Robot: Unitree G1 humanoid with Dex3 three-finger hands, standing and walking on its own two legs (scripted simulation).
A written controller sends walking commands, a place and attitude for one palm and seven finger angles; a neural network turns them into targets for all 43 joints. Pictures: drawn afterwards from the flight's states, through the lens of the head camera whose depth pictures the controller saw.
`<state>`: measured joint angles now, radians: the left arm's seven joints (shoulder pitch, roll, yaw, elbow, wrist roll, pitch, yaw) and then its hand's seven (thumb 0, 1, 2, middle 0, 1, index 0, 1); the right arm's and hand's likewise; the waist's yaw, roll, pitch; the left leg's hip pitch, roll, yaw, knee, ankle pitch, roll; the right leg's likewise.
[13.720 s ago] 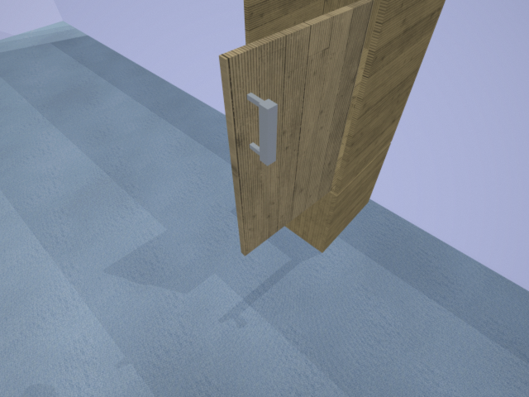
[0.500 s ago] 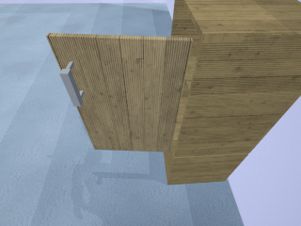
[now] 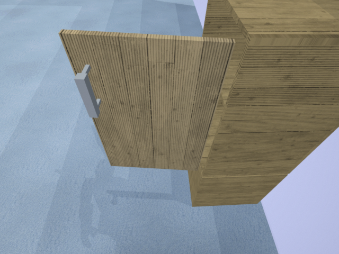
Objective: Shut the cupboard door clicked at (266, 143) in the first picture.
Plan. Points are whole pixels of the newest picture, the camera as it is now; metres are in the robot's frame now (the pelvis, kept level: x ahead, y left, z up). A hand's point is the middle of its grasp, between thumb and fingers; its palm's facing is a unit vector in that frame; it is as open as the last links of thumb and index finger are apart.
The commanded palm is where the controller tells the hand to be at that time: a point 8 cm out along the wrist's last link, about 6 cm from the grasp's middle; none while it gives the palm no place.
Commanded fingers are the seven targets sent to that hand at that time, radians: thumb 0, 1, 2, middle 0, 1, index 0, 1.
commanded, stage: come to a stop and stand still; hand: left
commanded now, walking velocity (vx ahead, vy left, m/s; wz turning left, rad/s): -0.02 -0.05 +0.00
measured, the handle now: (90, 91) +0.46 +0.25 +0.11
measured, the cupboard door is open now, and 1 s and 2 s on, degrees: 84 84 84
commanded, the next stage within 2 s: look again from close up in 0.76 s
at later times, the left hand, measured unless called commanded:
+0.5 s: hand out of the picture -0.01 +0.18 -0.17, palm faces +0.01 -0.98 -0.20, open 7.3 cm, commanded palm none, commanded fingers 0.00 0.90 0.90 -0.20 -0.30 -0.20 -0.30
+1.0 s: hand out of the picture -0.05 +0.17 -0.17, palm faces +0.03 -0.99 -0.15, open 7.4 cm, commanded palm none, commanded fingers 0.00 0.90 0.90 -0.20 -0.30 -0.20 -0.30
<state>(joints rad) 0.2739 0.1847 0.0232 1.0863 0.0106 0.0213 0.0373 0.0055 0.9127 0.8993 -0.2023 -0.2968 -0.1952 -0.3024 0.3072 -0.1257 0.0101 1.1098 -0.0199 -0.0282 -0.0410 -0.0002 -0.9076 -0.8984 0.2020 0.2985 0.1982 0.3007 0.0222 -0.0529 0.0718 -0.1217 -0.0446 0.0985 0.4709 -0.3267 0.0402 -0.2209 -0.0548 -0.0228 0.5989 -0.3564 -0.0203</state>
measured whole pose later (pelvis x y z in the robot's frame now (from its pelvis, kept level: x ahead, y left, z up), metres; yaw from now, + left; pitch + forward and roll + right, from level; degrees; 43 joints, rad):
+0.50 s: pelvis -0.03 +0.00 +0.01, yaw +0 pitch -2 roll +0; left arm 0.27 0.17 -0.02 1.06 0.01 0.00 0.03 0.01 0.93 0.90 -0.20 -0.30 -0.20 -0.30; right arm 0.27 -0.17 0.01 1.05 -0.02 -0.01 -0.01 0.00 -0.91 -0.90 0.20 0.30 0.20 0.30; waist 0.00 0.00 0.02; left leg -0.16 -0.01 0.08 0.48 -0.28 0.03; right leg -0.20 -0.02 -0.05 0.48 -0.24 -0.01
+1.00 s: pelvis -0.03 +0.02 +0.01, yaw +1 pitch -2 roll +0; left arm 0.32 0.14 -0.03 1.11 0.01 -0.01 0.04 0.00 0.91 0.90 -0.20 -0.30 -0.20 -0.30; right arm 0.30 -0.13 0.02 1.14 -0.01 -0.02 -0.02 0.00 -0.91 -0.90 0.20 0.30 0.20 0.30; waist 0.01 -0.02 0.04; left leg -0.15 -0.03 0.08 0.43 -0.26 0.05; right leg -0.19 -0.04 -0.04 0.44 -0.22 0.02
